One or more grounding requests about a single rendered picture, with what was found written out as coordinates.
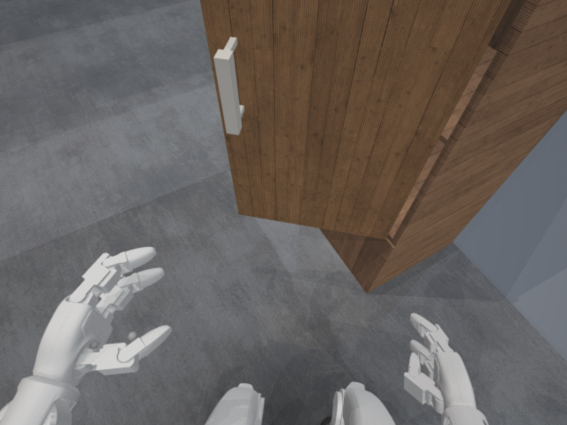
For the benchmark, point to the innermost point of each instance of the handle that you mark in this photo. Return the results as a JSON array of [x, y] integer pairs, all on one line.
[[227, 82]]

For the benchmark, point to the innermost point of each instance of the robot right forearm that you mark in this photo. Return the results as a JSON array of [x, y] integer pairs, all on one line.
[[463, 415]]

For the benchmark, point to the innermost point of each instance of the right robot thigh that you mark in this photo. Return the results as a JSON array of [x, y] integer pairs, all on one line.
[[359, 407]]

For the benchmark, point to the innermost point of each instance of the robot right hand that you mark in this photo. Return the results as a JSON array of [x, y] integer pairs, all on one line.
[[444, 369]]

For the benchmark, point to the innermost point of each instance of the left robot thigh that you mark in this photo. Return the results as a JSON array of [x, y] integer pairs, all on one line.
[[239, 406]]

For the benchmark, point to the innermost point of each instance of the robot left hand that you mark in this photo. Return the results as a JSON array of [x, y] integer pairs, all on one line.
[[64, 354]]

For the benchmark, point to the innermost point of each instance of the robot thigh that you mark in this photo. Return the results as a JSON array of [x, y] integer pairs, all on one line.
[[239, 406], [359, 407]]

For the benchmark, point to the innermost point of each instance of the cupboard door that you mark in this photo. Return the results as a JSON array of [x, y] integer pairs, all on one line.
[[344, 101]]

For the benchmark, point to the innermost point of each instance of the robot left forearm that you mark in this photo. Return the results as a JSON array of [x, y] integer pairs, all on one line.
[[41, 401]]

